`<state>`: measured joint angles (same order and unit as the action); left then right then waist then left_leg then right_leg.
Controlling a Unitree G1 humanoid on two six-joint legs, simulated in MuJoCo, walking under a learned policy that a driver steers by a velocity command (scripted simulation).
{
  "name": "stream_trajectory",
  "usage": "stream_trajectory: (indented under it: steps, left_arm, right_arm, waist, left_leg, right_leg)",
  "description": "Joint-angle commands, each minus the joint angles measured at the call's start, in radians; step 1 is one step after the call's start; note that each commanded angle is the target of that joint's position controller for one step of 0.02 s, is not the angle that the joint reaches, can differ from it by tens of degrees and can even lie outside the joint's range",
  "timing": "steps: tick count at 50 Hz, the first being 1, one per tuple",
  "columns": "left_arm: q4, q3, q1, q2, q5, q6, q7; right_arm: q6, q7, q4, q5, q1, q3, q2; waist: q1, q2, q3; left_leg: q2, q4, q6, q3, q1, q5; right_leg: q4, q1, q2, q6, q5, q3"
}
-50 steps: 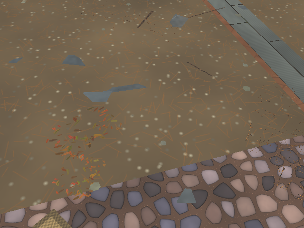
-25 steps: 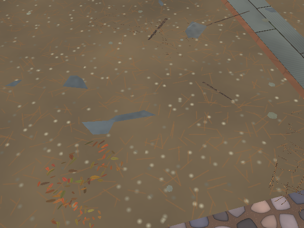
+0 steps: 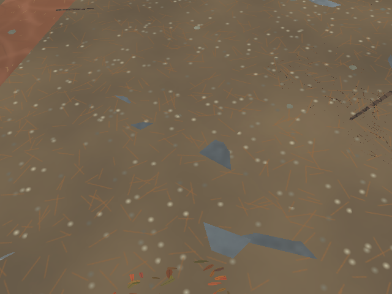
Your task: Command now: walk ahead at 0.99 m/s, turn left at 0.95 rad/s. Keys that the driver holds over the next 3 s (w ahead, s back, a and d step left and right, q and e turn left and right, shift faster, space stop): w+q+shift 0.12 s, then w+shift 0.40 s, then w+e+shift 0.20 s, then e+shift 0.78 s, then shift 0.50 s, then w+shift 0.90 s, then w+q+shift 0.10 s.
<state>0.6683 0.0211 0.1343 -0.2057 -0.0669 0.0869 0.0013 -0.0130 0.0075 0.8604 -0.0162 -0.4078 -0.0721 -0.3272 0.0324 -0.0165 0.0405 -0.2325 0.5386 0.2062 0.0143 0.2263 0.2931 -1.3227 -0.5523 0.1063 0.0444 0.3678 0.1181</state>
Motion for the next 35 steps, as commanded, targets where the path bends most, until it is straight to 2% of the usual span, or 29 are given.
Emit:
stream_trajectory:
  steps: [1, 3, 5, 6, 8, 9, 10, 11, 12, 13, 14, 15, 16, 17, 18, 19, 20, 22, 24, 26, 28, 29, 30, 31, 32, 33, 34, 35]
  left_arm:
    - [-0.093, -0.031, -0.013, -0.15, -0.006, -0.028, -0.008]
    - [-0.135, -0.016, -0.12, -0.12, 0.018, -0.027, -0.022]
    - [-0.149, -0.012, -0.162, -0.112, 0.041, -0.024, -0.026]
    - [-0.153, -0.014, -0.173, -0.123, 0.046, -0.023, -0.025]
    - [-0.148, -0.024, -0.163, -0.151, 0.041, -0.016, -0.02]
    - [-0.132, -0.036, -0.119, -0.176, 0.036, -0.012, -0.013]
    - [-0.1, -0.056, -0.01, -0.215, 0.036, -0.008, -0.004]
    - [-0.056, -0.076, 0.166, -0.247, 0.039, -0.004, 0.01]
    - [-0.006, -0.099, 0.378, -0.296, 0.028, -0.002, 0.03]
    - [0.015, -0.124, 0.442, -0.405, -0.018, 0.005, 0.03]
    - [0.016, -0.128, 0.344, -0.378, 0.002, -0.002, 0.009]
    - [-0.008, -0.114, 0.217, -0.272, 0.009, -0.005, 0.0]
    - [0.006, -0.104, 0.184, -0.219, 0.015, -0.006, -0.007]
    - [0.033, -0.096, 0.201, -0.194, 0.011, -0.003, -0.009]
    - [0.07, -0.084, 0.23, -0.165, 0.012, 0.004, -0.007]
    - [0.1, -0.077, 0.256, -0.145, 0.02, 0.012, -0.009]
    - [0.121, -0.076, 0.278, -0.143, 0.031, 0.021, -0.012]
    - [0.141, -0.08, 0.294, -0.168, 0.044, 0.035, -0.015]
    - [0.154, -0.081, 0.302, -0.182, 0.048, 0.041, -0.017]
    - [0.165, -0.081, 0.309, -0.192, 0.056, 0.046, -0.02]
    - [0.194, -0.079, 0.358, -0.202, 0.068, 0.047, -0.023]
    - [0.203, -0.082, 0.369, -0.223, 0.067, 0.044, -0.023]
    - [0.21, -0.085, 0.373, -0.249, 0.066, 0.041, -0.021]
    - [0.218, -0.09, 0.382, -0.279, 0.065, 0.037, -0.015]
    - [0.227, -0.095, 0.386, -0.307, 0.06, 0.028, -0.007]
    - [0.227, -0.097, 0.365, -0.318, 0.059, 0.017, 0.0]
    - [0.207, -0.086, 0.355, -0.27, 0.056, 0.015, -0.001]
    - [0.165, -0.053, 0.451, -0.085, 0.073, 0.017, -0.008]
  right_arm:
    - [-0.063, -0.007, -0.11, 0.008, 0.088, -0.029, -0.14]
    - [-0.07, -0.001, -0.111, 0.009, 0.077, -0.037, -0.145]
    - [-0.07, 0.008, -0.106, 0.019, 0.042, -0.047, -0.16]
    - [-0.069, 0.011, -0.104, 0.021, 0.026, -0.052, -0.168]
    - [-0.068, 0.005, -0.093, 0.02, -0.002, -0.053, -0.165]
    - [-0.07, 0.0, -0.087, 0.016, -0.01, -0.054, -0.173]
    - [-0.071, -0.002, -0.082, 0.006, -0.008, -0.056, -0.197]
    - [-0.071, 0.0, -0.082, -0.004, 0.03, -0.058, -0.217]
    - [-0.08, -0.001, -0.097, -0.014, 0.079, -0.042, -0.161]
    - [-0.089, 0.001, -0.145, 0.02, -0.018, 0.002, 0.02]
    - [-0.089, 0.002, -0.151, 0.021, -0.056, 0.022, -0.006]
    - [-0.075, -0.001, -0.14, 0.003, 0.048, 0.014, -0.063]
    - [-0.071, 0.01, -0.15, -0.011, 0.121, 0.016, -0.076]
    - [-0.066, 0.023, -0.17, -0.02, 0.189, 0.017, -0.07]
    - [-0.058, 0.036, -0.192, -0.027, 0.2, 0.024, -0.047]
    - [-0.049, 0.043, -0.196, -0.03, 0.207, 0.033, -0.026]
    - [-0.043, 0.046, -0.206, -0.03, 0.217, 0.039, -0.014]
    - [-0.039, 0.051, -0.24, -0.033, 0.287, 0.049, -0.015]
    - [-0.044, 0.056, -0.285, -0.031, 0.393, 0.059, -0.025]
    - [-0.051, 0.072, -0.311, -0.025, 0.47, 0.074, -0.016]
    - [-0.057, 0.078, -0.325, -0.022, 0.529, 0.086, 0.005]
    - [-0.058, 0.073, -0.323, -0.022, 0.532, 0.085, -0.002]
    - [-0.06, 0.062, -0.317, -0.024, 0.518, 0.079, -0.017]
    - [-0.061, 0.048, -0.305, -0.03, 0.476, 0.069, -0.039]
    - [-0.064, 0.032, -0.272, -0.035, 0.359, 0.054, -0.072]
    - [-0.065, 0.014, -0.207, -0.037, 0.157, 0.035, -0.101]
    - [-0.066, -0.007, -0.162, -0.054, -0.01, 0.009, -0.166]
    - [-0.073, -0.018, -0.159, -0.088, -0.055, -0.014, -0.243]
  waist:
    - [-0.075, 0.109, 0.098]
    - [-0.035, 0.059, 0.099]
    - [0.014, 0.009, 0.051]
    - [0.032, -0.012, 0.029]
    - [0.042, -0.032, -0.002]
    - [0.025, -0.037, -0.038]
    - [-0.029, -0.04, -0.113]
    - [-0.144, -0.03, -0.199]
    - [-0.251, -0.005, -0.291]
    - [-0.166, 0.345, -0.399]
    - [-0.102, 0.406, -0.393]
    - [-0.093, 0.201, -0.21]
    - [-0.09, 0.067, -0.134]
    - [-0.089, 0.029, -0.088]
    - [-0.064, 0.073, -0.064]
    - [-0.053, 0.091, -0.041]
    - [-0.043, 0.1, -0.022]
    - [-0.035, 0.088, 0.029]
    - [-0.038, 0.078, 0.07]
    - [-0.043, 0.07, 0.084]
    - [-0.059, 0.064, 0.102]
    - [-0.054, 0.063, 0.096]
    - [-0.041, 0.072, 0.069]
    - [-0.015, 0.094, 0.013]
    - [0.045, 0.119, -0.07]
    - [0.144, 0.122, -0.171]
    - [0.204, 0.084, -0.272]
    - [0.102, -0.189, -0.421]
  left_leg:
    - [0.264, -0.402, 0.16, -0.424, 0.193, -0.076]
    - [0.201, -0.391, 0.112, -0.351, 0.237, -0.184]
    - [0.197, -0.364, 0.068, -0.345, 0.168, -0.329]
    - [0.213, -0.347, 0.055, -0.359, 0.11, -0.387]
    - [0.245, -0.285, 0.023, -0.365, -0.045, -0.511]
    - [0.259, -0.211, 0.003, -0.367, -0.125, -0.656]
    - [0.271, -0.077, -0.017, -0.361, -0.194, -0.817]
    - [0.257, 0.139, -0.04, -0.328, -0.168, -0.862]
    - [0.221, 0.441, -0.057, -0.287, -0.002, -0.703]
    - [0.075, 0.809, -0.094, -0.208, 0.325, 0.071]
    - [0.096, 0.905, -0.081, -0.194, 0.488, 0.138]
    - [0.181, 0.897, -0.08, -0.163, 0.535, 0.028]
    - [0.213, 0.836, -0.089, -0.145, 0.506, -0.033]
    - [0.231, 0.784, -0.091, -0.146, 0.483, -0.034]
    - [0.242, 0.747, -0.096, -0.162, 0.47, -0.027]
    - [0.25, 0.716, -0.1, -0.169, 0.469, -0.019]
    - [0.249, 0.688, -0.104, -0.172, 0.489, -0.014]
    - [0.253, 0.607, -0.118, -0.161, 0.555, -0.065]
    - [0.257, 0.443, -0.132, -0.115, 0.561, -0.167]
    - [0.265, 0.24, -0.128, -0.007, 0.429, -0.292]
    - [0.268, 0.14, -0.112, 0.048, 0.284, -0.373]
    - [0.256, 0.103, -0.105, 0.053, 0.259, -0.367]
    - [0.23, 0.074, -0.098, 0.06, 0.221, -0.328]
    - [0.195, 0.061, -0.091, 0.066, 0.15, -0.263]
    - [0.167, 0.052, -0.082, 0.053, 0.017, -0.186]
    - [0.166, 0.02, -0.077, 0.04, -0.204, -0.161]
    - [0.312, 0.041, -0.069, -0.093, -0.459, -0.017]
    - [0.637, -0.032, -0.024, -0.549, -0.701, 0.319]
  right_leg:
    - [0.241, -0.051, 0.037, 0.044, -0.077, -0.081]
    - [0.466, 0.05, 0.02, 0.041, -0.278, -0.106]
    - [0.624, 0.137, -0.025, 0.02, -0.44, -0.124]
    - [0.671, 0.158, -0.043, 0.01, -0.466, -0.125]
    - [0.772, 0.178, -0.062, -0.016, -0.463, -0.122]
    - [0.796, 0.221, -0.085, -0.028, -0.419, -0.125]
    - [0.784, 0.31, -0.118, -0.045, -0.319, -0.135]
    - [0.791, 0.483, -0.119, -0.059, -0.256, -0.159]
    - [0.74, 0.719, -0.024, -0.076, -0.097, -0.069]
    - [0.891, 0.957, 0.265, -0.166, 0.284, 0.466]
    - [1.096, 0.919, 0.316, -0.223, 0.463, 0.852]
    - [1.092, 0.767, 0.275, -0.224, 0.472, 0.677]
    - [1.077, 0.642, 0.225, -0.217, 0.307, 0.508]
    - [1.077, 0.558, 0.172, -0.195, 0.167, 0.38]
    - [1.084, 0.505, 0.144, -0.19, 0.099, 0.304]
    - [1.106, 0.475, 0.123, -0.182, 0.06, 0.254]
    - [1.127, 0.464, 0.12, -0.185, 0.018, 0.226]
    - [1.188, 0.442, 0.121, -0.2, -0.067, 0.151]
    - [1.245, 0.413, 0.096, -0.201, -0.199, 0.038]
    - [1.313, 0.361, 0.062, -0.185, -0.346, -0.072]
    - [1.361, 0.342, 0.074, -0.194, -0.512, -0.075]
    - [1.338, 0.398, 0.082, -0.197, -0.627, -0.082]
    - [1.27, 0.465, 0.084, -0.195, -0.833, -0.092]
    - [1.164, 0.527, 0.092, -0.189, -1.061, -0.095]
    - [0.99, 0.555, 0.097, -0.179, -1.193, -0.092]
    - [0.74, 0.493, 0.076, -0.165, -1.155, -0.098]
    - [0.441, 0.288, 0.027, -0.158, -0.864, -0.103]
    - [0.052, -0.021, -0.101, -0.15, 0.034, -0.1]
